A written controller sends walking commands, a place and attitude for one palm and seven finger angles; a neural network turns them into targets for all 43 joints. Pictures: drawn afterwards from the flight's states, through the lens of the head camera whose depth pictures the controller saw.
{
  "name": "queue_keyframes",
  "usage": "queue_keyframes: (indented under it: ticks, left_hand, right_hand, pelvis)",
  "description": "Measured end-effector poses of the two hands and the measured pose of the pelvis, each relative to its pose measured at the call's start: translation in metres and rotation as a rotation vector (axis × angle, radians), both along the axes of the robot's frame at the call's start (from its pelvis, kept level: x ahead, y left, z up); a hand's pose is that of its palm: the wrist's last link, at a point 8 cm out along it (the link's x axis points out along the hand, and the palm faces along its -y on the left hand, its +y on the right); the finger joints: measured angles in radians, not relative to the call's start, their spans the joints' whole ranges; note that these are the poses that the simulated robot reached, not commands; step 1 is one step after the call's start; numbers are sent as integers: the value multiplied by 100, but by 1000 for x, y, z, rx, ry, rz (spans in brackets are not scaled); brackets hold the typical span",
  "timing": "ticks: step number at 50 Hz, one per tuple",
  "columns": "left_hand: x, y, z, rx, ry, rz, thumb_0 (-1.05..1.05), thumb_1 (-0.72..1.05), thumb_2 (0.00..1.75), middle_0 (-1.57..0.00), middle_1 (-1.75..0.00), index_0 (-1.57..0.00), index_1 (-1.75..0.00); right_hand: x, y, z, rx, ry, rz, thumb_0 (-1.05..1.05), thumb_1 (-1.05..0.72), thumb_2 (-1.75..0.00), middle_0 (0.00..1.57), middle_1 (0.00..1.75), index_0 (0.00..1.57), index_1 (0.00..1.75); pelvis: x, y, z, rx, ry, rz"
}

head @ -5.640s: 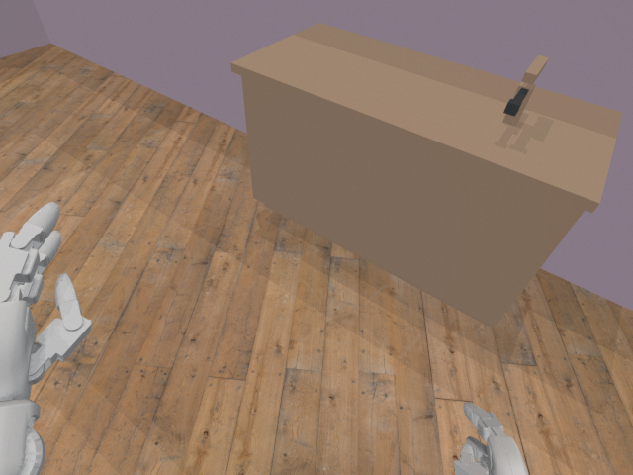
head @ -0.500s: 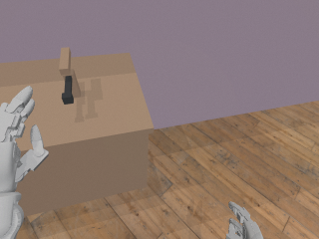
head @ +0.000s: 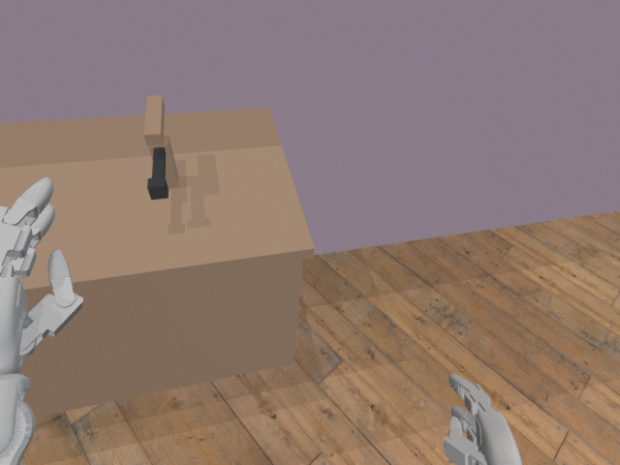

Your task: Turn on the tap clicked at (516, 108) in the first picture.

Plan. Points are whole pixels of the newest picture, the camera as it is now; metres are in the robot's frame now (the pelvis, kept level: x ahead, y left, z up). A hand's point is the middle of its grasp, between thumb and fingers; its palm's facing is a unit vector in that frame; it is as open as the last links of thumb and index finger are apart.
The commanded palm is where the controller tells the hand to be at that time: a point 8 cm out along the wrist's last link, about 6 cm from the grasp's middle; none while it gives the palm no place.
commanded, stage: look again from close up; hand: left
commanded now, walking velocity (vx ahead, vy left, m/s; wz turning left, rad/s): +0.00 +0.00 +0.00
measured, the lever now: (158, 188) +0.52 +0.32 +0.03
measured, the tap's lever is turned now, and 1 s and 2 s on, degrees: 0 0 0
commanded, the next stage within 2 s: shuffle to correct the standing spot in 0.36 s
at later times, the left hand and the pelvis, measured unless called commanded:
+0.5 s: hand (134, 264) +0.27 +0.22 +0.16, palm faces +0.37 -0.85 -0.38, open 7.4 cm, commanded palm +0.21 +0.25 +0.17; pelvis +0.05 -0.03 +0.00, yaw +1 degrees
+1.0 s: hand (167, 215) +0.33 +0.21 +0.16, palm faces +0.35 -0.83 -0.43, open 7.4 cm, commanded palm +0.28 +0.25 +0.17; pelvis +0.11 -0.03 -0.02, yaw -1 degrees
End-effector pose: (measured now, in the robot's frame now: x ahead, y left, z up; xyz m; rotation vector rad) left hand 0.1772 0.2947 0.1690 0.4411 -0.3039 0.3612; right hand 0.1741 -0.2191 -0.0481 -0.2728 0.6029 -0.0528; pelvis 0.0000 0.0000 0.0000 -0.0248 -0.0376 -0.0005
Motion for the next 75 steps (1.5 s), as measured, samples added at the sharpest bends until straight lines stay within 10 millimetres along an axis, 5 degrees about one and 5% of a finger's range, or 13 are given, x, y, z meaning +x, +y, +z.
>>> queue_keyframes:
  ticks: [16,40,51,59,69,75]
  left_hand:
    - [25,-21,-3,-14,41,27,1,89,90,-21,-31,-21,-30]
    - [92,-38,-6,-23,26,-14,1,89,90,-21,-31,-21,-30]
    - [121,-46,9,99,15,-61,1,89,90,-21,-31,-21,-30]
    - [127,-32,-3,62,31,-9,1,89,90,-21,-31,-22,-30]
    - [183,-21,13,153,-104,-114,1,89,90,-21,-31,-21,-30]
    - [178,-29,24,209,-65,-128,1,89,90,-21,-31,-21,-30]
  right_hand:
    - [15,-9,-18,29,85,3,1,-91,-90,20,30,21,30]
    - [80,-48,-23,-7,67,-97,1,-91,-90,20,30,21,30]
    - [87,-37,-47,72,101,-137,1,-91,-90,20,30,21,30]
    - [88,-34,-60,50,249,-94,1,-91,-90,20,30,21,30]
    - [141,-8,-62,76,75,-156,1,-91,-90,20,30,20,30]
    - [148,11,-57,163,19,-129,1,-91,-90,20,30,21,30]
  pelvis:
    - [26,-18,2,3,29,10]
    - [89,-28,-11,15,45,-9]
    - [114,-26,-20,26,59,-22]
    - [130,-19,-17,25,44,-29]
    - [150,9,-38,85,-44,-49]
    - [154,4,-35,89,-12,-64]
